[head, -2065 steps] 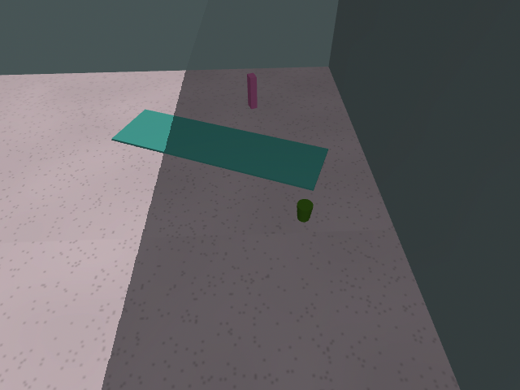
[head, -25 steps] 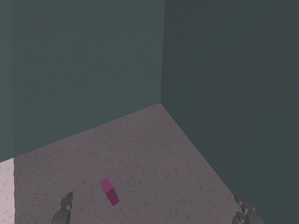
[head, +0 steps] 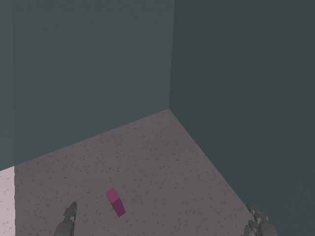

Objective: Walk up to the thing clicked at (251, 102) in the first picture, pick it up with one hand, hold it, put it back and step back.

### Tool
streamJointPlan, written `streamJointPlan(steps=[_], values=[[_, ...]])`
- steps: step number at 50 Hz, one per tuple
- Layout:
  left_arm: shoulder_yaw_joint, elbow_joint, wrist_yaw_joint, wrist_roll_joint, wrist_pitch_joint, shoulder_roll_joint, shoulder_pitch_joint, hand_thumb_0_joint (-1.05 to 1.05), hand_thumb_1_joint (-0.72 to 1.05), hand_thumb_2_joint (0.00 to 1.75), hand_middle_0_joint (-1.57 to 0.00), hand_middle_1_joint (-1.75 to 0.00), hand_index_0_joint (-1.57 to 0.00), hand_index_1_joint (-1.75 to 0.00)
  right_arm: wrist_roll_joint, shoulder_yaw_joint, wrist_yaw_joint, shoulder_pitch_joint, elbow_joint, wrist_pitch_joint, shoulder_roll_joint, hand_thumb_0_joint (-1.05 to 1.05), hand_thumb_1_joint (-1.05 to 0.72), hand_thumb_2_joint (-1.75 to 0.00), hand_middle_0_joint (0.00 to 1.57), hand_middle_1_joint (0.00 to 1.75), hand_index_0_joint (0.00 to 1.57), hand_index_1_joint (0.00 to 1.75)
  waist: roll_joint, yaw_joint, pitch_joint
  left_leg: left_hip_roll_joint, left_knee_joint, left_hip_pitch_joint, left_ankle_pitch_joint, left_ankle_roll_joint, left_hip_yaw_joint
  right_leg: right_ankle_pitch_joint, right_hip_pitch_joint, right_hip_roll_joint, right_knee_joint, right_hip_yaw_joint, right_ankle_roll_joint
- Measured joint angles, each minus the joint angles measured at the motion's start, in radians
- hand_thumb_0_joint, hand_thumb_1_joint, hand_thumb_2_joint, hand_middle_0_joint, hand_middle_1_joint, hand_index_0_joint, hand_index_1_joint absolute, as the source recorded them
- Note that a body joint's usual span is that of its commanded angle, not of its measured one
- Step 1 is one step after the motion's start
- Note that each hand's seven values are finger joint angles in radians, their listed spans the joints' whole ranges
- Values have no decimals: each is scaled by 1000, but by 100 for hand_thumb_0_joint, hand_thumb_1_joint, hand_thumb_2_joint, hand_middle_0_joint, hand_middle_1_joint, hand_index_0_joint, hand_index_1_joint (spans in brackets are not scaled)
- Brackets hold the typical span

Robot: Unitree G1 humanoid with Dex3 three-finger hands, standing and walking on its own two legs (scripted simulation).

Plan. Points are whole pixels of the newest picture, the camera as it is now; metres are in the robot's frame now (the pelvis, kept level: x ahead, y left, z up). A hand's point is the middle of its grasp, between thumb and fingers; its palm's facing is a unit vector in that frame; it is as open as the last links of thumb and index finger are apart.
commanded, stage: home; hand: left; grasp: from the side
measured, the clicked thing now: (116, 203) +0.45 +0.25 -0.62
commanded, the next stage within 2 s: stand in 0.54 s
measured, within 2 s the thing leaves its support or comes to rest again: neither
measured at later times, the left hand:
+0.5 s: hand out of the picture +0.16 +0.19 -0.06, palm faces +0.09 -0.96 -0.28, open 17.5 cm
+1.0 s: hand out of the picture +0.16 +0.20 -0.08, palm faces -0.01 -0.94 -0.33, open 11.7 cm
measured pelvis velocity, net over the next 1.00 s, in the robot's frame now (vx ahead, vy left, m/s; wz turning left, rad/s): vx -0.01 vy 0.01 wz -0.01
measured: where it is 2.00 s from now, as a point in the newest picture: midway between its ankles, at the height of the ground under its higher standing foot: outside the picture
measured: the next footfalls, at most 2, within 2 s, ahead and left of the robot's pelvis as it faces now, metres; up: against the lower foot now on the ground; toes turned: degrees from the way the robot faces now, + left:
none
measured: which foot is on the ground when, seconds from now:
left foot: down 0.00-1.00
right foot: down 0.00-1.00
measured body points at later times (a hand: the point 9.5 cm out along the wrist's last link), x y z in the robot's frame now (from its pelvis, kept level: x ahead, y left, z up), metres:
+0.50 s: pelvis +0.00 +0.01 +0.00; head +0.02 +0.01 +0.45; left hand +0.16 +0.24 -0.04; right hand +0.16 -0.23 -0.07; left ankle +0.02 +0.12 -0.69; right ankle -0.01 -0.11 -0.69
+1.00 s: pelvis -0.01 +0.01 +0.01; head +0.02 +0.01 +0.46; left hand +0.16 +0.25 -0.06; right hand +0.15 -0.24 -0.09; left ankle +0.02 +0.12 -0.69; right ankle -0.01 -0.11 -0.69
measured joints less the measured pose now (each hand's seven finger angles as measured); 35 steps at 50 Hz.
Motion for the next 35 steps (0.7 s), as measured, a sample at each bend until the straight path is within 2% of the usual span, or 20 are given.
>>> streamJointPlan(steps=[35], values=[[1, 1, -1, 2, -8, 2, -1, -1, -56, 4, -6, -6, -6, -6, -2, 4, 3, 7, -1, -5, 8, 1, -90, -90, 21, 30, 20, 31, 0, 3, 4, -4, 1, 0, 3, 12, 9, 9, 2, -5, -7, 9, 11]])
